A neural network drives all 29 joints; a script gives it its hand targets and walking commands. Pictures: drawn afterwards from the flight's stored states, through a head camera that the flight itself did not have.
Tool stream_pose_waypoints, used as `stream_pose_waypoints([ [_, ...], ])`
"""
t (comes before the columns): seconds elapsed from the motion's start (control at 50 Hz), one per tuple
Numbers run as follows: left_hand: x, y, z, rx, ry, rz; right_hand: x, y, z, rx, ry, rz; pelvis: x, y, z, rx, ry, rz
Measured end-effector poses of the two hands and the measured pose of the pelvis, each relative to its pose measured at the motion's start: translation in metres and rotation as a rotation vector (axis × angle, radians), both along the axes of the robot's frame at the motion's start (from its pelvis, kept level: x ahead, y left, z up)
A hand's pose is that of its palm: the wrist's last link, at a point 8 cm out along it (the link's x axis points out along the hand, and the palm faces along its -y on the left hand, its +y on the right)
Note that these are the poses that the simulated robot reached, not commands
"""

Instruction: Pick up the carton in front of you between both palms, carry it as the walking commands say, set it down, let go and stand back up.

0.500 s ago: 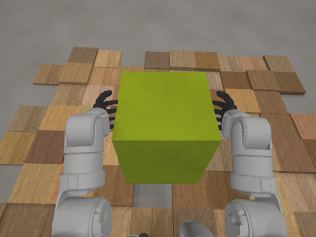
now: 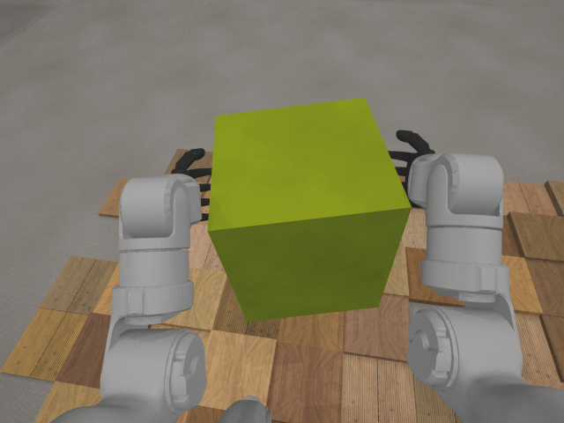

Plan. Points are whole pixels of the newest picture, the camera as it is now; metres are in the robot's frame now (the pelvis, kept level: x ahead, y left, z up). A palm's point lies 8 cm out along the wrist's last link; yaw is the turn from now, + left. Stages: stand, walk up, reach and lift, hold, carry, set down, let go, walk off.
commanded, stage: carry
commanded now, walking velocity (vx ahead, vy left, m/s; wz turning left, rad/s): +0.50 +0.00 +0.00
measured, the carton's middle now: (302, 217) +0.40 +0.02 +0.07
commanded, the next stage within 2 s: none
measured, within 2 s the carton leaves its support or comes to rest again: neither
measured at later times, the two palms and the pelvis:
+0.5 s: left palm (235, 83) +0.67 +0.16 +0.12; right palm (395, 100) +0.63 -0.14 +0.12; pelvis +0.28 +0.05 +0.00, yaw -2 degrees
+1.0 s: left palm (225, 4) +0.96 +0.22 +0.15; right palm out of the picture +0.98 -0.07 +0.16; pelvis +0.59 +0.06 -0.02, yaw -1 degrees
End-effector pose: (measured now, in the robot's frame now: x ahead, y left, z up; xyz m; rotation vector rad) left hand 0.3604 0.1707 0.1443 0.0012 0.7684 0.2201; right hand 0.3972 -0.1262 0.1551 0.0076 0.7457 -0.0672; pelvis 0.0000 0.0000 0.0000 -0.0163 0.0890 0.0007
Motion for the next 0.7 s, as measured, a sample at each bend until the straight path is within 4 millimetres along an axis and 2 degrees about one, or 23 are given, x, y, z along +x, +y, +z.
stream_pose_waypoints([
  [0.12,0.069,0.037,-0.023,-0.020,0.040,0.006,0.068,0.037,-0.020,-0.043,0.035,0.017,0.090,0.029,-0.013,0.010,-0.024,0.011],
  [0.2,0.122,0.047,-0.041,-0.019,0.084,-0.048,0.101,0.045,-0.043,-0.087,0.076,0.002,0.130,0.044,-0.010,0.036,-0.015,-0.008],
  [0.3,0.183,0.031,-0.049,-0.016,0.109,-0.137,0.126,0.031,-0.061,-0.068,0.105,-0.071,0.170,0.058,0.001,0.025,0.000,-0.017],
  [0.42,0.257,0.004,-0.037,-0.037,0.036,-0.186,0.177,0.005,-0.051,-0.034,0.035,-0.170,0.231,0.063,0.007,0.025,0.010,-0.027],
  [0.5,0.311,-0.012,-0.025,-0.042,-0.026,-0.186,0.230,-0.011,-0.038,-0.019,-0.026,-0.188,0.284,0.055,0.004,0.035,0.011,-0.040],
  [0.58,0.365,-0.022,-0.020,-0.010,-0.075,-0.170,0.297,-0.022,-0.035,-0.014,-0.075,-0.154,0.343,0.040,-0.016,0.035,-0.003,-0.036],
  [0.7,0.416,-0.008,-0.024,0.023,-0.031,-0.111,0.376,-0.010,-0.033,-0.015,-0.033,-0.068,0.401,0.030,-0.012,0.037,-0.001,-0.032],
])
